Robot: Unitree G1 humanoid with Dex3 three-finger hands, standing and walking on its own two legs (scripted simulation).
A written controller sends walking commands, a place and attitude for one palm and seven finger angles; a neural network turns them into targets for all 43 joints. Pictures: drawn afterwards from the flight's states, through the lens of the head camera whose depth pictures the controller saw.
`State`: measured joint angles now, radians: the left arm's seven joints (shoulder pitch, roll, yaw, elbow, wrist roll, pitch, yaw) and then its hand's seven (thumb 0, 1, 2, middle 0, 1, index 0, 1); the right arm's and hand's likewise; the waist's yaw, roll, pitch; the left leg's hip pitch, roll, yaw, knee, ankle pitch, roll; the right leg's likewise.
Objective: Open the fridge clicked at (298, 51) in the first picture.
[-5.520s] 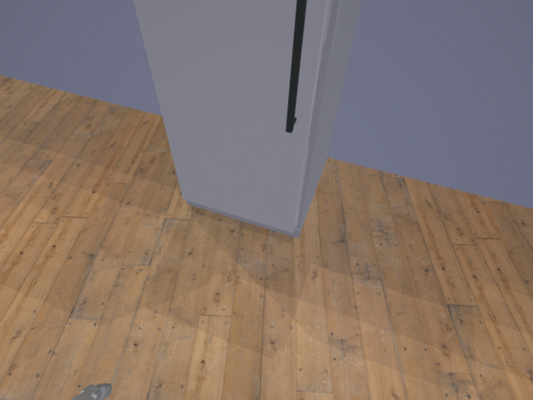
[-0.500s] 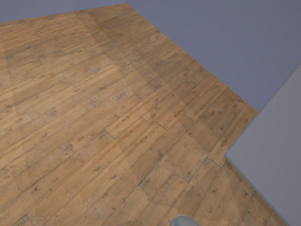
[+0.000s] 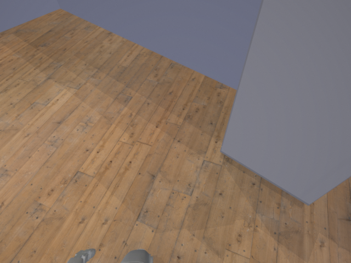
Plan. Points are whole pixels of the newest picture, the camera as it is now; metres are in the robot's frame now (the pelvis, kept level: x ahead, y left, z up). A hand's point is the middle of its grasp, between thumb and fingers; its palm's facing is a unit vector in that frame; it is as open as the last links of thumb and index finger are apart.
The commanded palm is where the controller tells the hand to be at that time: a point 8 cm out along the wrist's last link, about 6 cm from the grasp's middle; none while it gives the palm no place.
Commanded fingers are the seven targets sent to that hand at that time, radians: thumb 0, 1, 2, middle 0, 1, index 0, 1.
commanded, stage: turn to face it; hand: right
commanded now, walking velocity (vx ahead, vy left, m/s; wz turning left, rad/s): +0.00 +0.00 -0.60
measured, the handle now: out of the picture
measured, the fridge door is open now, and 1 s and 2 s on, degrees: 0 0 0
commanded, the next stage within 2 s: take the last steps up to it in 0.98 s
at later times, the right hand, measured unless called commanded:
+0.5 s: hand out of the picture -0.02 -0.19 -0.17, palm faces +0.34 +0.90 -0.25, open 7.4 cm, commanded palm none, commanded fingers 0.00 -0.90 -0.90 0.20 0.30 0.20 0.30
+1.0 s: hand out of the picture -0.07 -0.24 -0.16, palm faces +0.51 +0.82 -0.24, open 7.4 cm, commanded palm none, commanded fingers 0.00 -0.90 -0.90 0.20 0.30 0.20 0.30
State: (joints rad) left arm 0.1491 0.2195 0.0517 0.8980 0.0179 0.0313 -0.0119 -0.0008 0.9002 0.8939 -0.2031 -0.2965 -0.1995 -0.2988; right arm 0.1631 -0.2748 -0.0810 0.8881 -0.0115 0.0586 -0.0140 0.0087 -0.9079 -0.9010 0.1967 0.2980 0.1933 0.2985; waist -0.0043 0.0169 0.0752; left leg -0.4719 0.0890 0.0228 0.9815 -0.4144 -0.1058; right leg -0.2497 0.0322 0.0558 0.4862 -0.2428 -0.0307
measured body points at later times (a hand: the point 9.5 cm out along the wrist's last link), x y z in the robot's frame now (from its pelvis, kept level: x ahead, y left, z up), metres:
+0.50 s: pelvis -0.01 +0.02 -0.01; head +0.02 +0.01 +0.44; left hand +0.14 +0.25 -0.15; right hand -0.03 -0.24 -0.15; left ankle +0.03 +0.14 -0.74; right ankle -0.05 -0.11 -0.71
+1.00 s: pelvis -0.05 -0.02 +0.00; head -0.04 -0.03 +0.45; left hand +0.12 +0.16 -0.14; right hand -0.10 -0.28 -0.14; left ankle +0.02 +0.12 -0.69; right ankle -0.04 -0.10 -0.74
